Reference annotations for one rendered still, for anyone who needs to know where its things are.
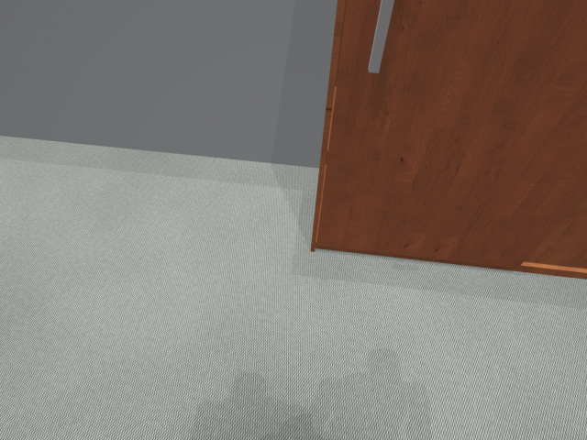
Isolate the handle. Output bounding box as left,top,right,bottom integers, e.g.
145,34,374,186
369,0,394,73

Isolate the wardrobe door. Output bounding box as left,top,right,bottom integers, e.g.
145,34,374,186
525,193,587,269
316,0,587,268

